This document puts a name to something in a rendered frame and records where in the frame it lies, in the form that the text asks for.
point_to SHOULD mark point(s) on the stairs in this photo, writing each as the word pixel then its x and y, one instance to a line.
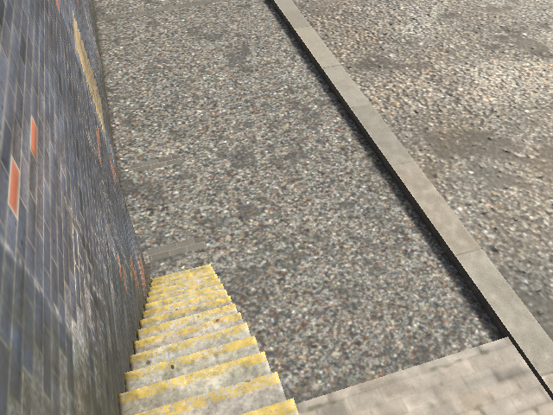
pixel 194 355

